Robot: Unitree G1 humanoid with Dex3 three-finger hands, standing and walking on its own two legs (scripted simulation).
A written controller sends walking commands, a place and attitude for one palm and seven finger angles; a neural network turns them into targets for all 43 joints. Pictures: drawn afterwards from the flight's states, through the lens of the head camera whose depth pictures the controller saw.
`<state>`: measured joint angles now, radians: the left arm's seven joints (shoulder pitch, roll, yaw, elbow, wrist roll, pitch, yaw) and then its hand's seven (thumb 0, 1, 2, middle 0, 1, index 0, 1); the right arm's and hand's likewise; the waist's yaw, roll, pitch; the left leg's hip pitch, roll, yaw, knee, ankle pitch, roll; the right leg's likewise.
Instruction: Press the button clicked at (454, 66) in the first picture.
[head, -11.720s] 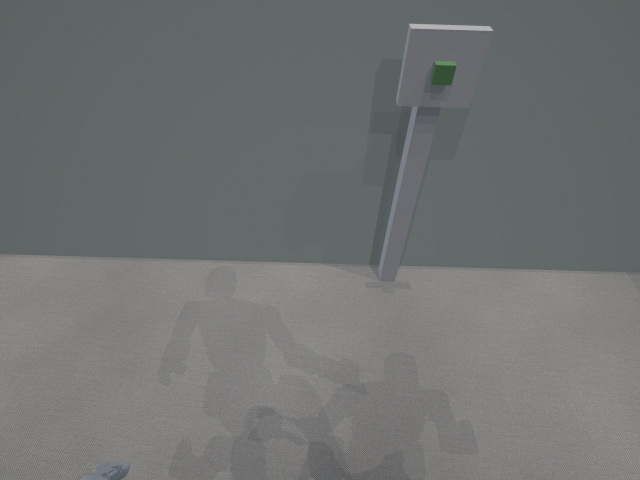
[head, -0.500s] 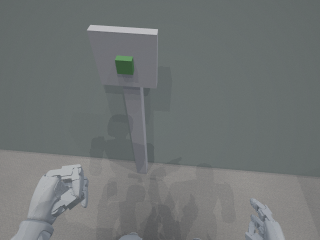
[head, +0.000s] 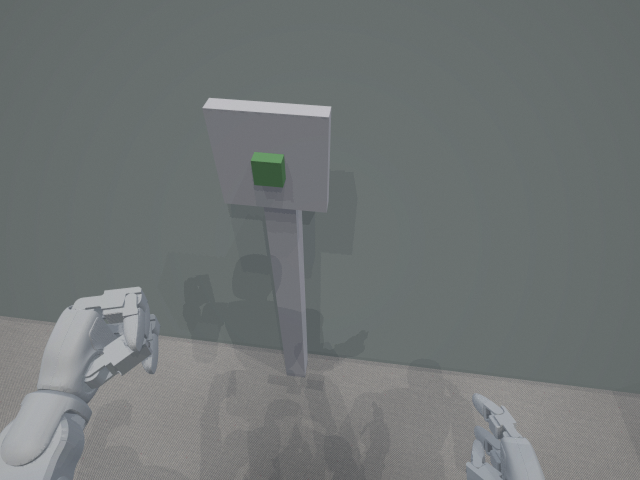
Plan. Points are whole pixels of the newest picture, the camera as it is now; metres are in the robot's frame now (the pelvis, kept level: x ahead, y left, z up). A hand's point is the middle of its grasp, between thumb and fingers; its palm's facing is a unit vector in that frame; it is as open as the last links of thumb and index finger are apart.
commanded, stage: raise the hand and make a fist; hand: left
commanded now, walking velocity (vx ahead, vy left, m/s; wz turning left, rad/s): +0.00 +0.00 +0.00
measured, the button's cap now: (269, 168) +0.53 +0.13 +0.11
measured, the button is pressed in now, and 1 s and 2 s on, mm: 0 0 0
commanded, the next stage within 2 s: aim a knuckle at the button in 0.42 s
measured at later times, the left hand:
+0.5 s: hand (168, 355) +0.22 +0.18 +0.10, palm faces -0.03 -1.00 -0.06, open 3.1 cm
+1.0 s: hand (212, 295) +0.30 +0.16 +0.09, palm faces -0.05 -1.00 -0.01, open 3.1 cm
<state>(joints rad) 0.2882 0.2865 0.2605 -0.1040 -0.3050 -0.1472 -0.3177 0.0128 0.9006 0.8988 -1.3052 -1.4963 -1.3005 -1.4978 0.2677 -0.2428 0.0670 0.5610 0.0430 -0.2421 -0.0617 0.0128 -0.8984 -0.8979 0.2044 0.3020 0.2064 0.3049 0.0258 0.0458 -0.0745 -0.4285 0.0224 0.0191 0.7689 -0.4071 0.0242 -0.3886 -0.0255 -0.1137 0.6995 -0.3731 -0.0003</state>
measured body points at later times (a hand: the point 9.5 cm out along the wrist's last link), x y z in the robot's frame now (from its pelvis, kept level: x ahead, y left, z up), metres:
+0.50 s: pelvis -0.01 -0.02 +0.01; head -0.01 -0.03 +0.46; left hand +0.22 +0.24 +0.10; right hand +0.17 -0.25 -0.06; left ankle -0.01 +0.10 -0.71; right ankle -0.01 -0.12 -0.71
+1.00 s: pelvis -0.01 -0.02 +0.00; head +0.01 -0.03 +0.45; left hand +0.30 +0.21 +0.10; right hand +0.14 -0.26 -0.08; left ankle -0.01 +0.10 -0.71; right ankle -0.01 -0.12 -0.71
